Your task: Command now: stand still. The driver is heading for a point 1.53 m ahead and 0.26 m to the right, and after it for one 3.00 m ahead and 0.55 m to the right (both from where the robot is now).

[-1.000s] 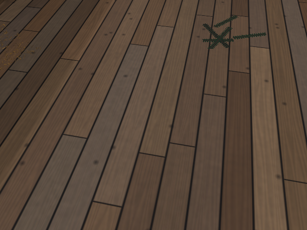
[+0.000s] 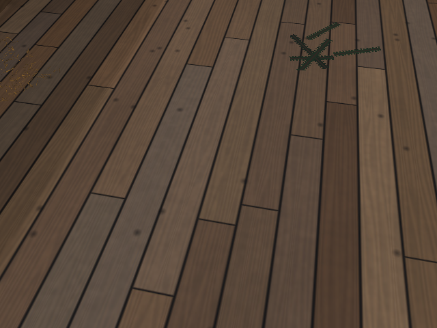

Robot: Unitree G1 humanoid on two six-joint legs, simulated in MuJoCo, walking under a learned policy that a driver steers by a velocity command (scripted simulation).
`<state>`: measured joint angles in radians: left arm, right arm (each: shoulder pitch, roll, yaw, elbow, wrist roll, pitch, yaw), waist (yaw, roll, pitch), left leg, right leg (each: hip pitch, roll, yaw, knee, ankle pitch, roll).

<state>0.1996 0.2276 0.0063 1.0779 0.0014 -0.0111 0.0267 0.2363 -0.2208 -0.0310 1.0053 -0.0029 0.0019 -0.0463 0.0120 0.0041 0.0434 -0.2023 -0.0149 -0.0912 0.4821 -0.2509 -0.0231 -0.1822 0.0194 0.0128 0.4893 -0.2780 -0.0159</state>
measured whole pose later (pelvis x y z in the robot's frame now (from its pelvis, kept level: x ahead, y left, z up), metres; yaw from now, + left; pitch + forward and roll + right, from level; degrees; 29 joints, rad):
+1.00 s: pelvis +0.30 +0.00 -0.02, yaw +1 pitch +2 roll +0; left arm 0.00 0.25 0.04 0.84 -0.02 -0.10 -0.04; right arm 0.45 -0.23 -0.03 1.06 0.01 -0.08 0.00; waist -0.04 0.01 0.05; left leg -0.09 0.00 -0.06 0.95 -0.48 0.02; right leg -0.49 0.02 -0.07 0.59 -0.14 -0.09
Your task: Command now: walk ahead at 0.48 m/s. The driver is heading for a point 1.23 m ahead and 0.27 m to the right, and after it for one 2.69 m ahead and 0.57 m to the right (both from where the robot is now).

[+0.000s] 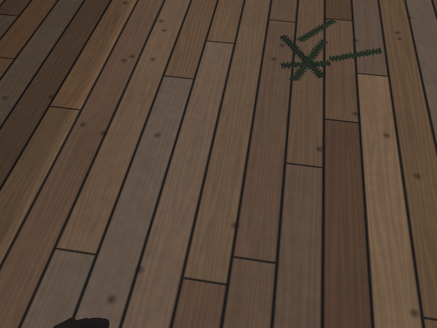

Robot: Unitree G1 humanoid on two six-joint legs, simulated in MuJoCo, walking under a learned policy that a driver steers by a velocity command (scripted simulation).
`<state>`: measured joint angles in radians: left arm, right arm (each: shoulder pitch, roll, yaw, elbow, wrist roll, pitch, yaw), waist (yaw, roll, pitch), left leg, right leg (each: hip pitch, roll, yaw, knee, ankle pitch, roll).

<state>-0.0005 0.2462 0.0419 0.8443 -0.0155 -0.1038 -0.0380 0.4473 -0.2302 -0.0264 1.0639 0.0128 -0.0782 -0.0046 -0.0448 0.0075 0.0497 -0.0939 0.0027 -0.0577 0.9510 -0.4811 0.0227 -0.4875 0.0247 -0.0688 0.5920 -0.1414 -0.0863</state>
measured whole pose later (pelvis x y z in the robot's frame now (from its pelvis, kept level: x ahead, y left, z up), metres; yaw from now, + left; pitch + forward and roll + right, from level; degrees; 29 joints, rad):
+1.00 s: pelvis +0.56 -0.01 +0.00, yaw -17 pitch +2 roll +2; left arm 0.05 0.24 0.07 0.76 -0.03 -0.03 -0.06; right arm 0.32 -0.27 -0.08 0.96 0.02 -0.06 -0.02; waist -0.05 -0.01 0.04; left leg 0.11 0.05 0.31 0.35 -0.44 -0.05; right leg -0.55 -0.05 -0.08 0.63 -0.13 -0.11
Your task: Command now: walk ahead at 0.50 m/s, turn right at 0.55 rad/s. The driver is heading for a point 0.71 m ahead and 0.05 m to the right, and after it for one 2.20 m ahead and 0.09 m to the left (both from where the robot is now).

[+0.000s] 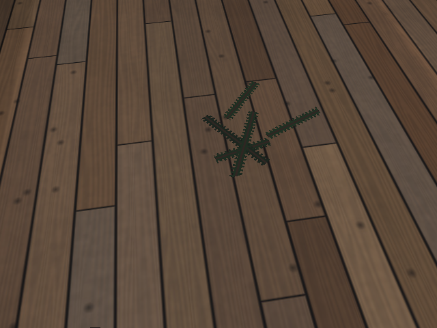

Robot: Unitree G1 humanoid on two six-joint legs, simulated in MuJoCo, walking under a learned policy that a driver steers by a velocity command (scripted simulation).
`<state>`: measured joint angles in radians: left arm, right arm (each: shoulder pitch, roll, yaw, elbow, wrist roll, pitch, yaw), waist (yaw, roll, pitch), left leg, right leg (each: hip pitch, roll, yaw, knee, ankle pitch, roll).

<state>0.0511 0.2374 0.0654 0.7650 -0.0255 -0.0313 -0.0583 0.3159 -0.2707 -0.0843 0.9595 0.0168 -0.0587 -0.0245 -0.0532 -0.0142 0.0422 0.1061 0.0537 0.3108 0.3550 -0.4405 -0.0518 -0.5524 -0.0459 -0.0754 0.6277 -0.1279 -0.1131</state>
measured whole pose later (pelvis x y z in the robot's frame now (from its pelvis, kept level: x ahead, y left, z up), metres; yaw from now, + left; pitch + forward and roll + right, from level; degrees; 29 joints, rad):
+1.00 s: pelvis +0.55 -0.08 +0.01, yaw -12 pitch +2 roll +2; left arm 0.02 0.25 0.04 0.70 0.01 -0.09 -0.02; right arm 0.39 -0.27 -0.05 0.91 0.02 -0.05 0.00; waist -0.10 -0.03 0.03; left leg -0.03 -0.04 -0.02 0.36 -0.36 0.01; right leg -0.51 -0.03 0.05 0.46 0.08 -0.02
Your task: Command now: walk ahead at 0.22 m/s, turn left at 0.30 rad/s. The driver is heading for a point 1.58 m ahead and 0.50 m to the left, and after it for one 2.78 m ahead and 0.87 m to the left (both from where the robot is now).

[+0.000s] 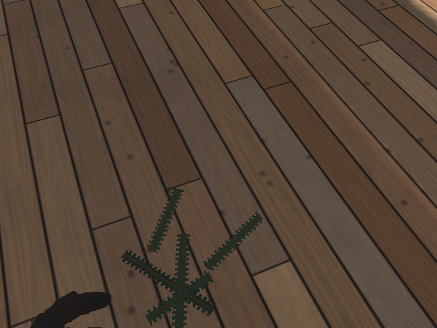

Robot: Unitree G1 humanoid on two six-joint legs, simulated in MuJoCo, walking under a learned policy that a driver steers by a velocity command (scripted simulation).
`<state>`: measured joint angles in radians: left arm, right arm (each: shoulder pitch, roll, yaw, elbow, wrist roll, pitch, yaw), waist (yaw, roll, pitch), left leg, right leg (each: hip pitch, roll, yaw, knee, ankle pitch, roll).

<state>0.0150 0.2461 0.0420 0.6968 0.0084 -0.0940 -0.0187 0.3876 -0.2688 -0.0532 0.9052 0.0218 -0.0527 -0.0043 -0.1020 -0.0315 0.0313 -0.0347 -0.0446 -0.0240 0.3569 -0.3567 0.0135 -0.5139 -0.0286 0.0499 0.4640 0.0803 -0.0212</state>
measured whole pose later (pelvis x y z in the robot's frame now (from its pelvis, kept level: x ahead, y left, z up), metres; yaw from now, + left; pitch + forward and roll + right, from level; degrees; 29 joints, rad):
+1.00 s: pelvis +0.09 -0.01 +0.00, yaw +29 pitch +1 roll +0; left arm 0.14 0.26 0.05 0.82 0.02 -0.02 0.00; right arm 0.17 -0.30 -0.06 0.66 0.00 0.04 -0.03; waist 0.01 0.04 0.02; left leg -0.39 -0.06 -0.11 0.82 -0.50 -0.04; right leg -0.25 0.00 0.02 0.49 -0.25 -0.01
